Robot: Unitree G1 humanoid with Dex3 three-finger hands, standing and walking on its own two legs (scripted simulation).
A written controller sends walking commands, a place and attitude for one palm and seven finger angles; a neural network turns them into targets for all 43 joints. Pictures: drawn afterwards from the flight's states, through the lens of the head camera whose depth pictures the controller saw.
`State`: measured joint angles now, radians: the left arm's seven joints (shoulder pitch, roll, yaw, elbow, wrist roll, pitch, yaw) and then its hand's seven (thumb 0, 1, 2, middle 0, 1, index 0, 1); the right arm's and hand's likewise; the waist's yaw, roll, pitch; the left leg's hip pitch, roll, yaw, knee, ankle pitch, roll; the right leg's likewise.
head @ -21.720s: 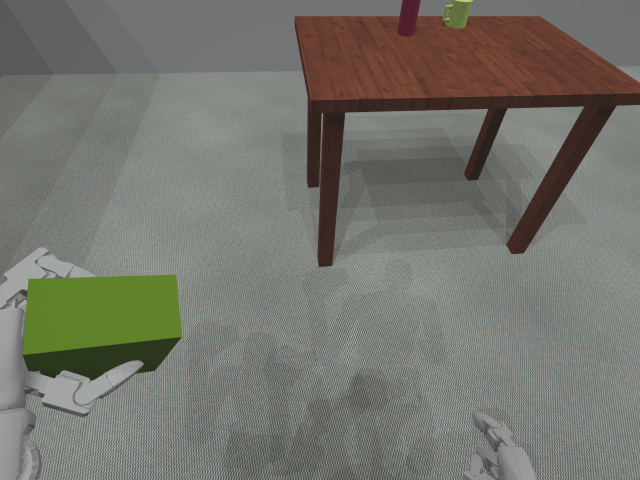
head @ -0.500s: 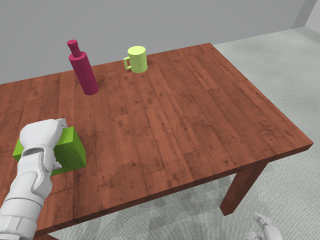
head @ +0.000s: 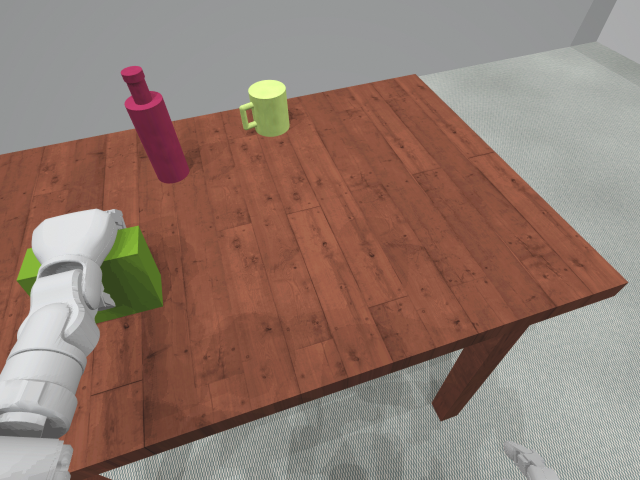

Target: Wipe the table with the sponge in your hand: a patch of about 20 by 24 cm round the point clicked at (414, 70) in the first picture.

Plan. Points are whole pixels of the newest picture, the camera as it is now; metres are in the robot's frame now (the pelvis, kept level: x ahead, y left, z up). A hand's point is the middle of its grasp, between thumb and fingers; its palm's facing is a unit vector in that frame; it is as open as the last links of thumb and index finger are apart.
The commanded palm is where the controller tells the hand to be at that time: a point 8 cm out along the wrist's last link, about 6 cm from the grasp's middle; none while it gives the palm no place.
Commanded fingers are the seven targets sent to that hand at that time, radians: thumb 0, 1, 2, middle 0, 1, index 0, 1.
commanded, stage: wipe forward along the first lane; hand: left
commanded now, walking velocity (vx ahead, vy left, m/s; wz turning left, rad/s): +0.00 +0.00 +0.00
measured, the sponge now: (104, 287) +0.34 +0.34 +0.03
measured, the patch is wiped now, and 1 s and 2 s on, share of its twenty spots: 0.45 0.60 0.80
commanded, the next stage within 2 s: slide across to the middle lane in 0.30 s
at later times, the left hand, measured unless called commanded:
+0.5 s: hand (100, 238) +0.40 +0.35 +0.07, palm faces -0.14 +0.03 -0.99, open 10.1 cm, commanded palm +0.38 +0.33 +0.11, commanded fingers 0.00 0.10 1.30 -1.20 -1.60 -1.20 -1.60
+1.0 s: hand (137, 229) +0.41 +0.30 +0.07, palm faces -0.07 +0.00 -1.00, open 10.1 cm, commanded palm +0.39 +0.28 +0.12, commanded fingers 0.00 0.10 1.30 -1.20 -1.60 -1.20 -1.60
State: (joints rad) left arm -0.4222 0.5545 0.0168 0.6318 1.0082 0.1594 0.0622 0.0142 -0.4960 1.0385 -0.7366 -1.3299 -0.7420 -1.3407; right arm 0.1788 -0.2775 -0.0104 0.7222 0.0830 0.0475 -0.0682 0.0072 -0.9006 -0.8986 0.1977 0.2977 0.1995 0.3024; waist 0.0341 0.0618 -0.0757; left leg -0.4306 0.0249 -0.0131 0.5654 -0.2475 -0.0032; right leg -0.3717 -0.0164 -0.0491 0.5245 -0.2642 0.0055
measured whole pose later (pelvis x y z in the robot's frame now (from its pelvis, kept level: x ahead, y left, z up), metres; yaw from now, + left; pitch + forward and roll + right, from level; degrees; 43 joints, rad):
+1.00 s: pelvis +0.02 +0.01 +0.00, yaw +0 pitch +8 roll -1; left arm -0.57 0.48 -0.08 0.73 1.01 0.25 0.11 0.00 -0.50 1.05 -0.73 -1.34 -0.73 -1.36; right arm 0.16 -0.25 -0.01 0.72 0.08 0.06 -0.04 0.01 -0.90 -0.90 0.20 0.30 0.20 0.30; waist 0.01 0.06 -0.09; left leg -0.42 0.02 -0.01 0.54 -0.26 0.01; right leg -0.35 -0.02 -0.04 0.48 -0.27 0.02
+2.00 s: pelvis +0.02 +0.00 +0.00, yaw -1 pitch +4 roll +0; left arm -0.24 0.38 -0.18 0.30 1.00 0.43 0.12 0.01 -0.48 1.05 -0.70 -1.36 -0.71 -1.38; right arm 0.07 -0.26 0.01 0.67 0.09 0.10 -0.02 0.01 -0.90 -0.90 0.20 0.30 0.20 0.30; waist 0.06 0.08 -0.09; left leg -0.32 0.02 0.00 0.52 -0.27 0.00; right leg -0.27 -0.02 -0.03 0.49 -0.29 0.01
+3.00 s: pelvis +0.01 -0.02 +0.00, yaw -1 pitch +0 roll +0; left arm 0.04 0.33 -0.28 -0.05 1.03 0.53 0.11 0.01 -0.48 1.05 -0.69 -1.37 -0.70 -1.38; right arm 0.04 -0.26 0.01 0.70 0.08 0.08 0.00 0.01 -0.90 -0.90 0.19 0.30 0.19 0.30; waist 0.10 0.11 -0.06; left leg -0.26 0.03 0.01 0.54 -0.27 -0.02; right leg -0.24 -0.01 -0.03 0.55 -0.31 -0.01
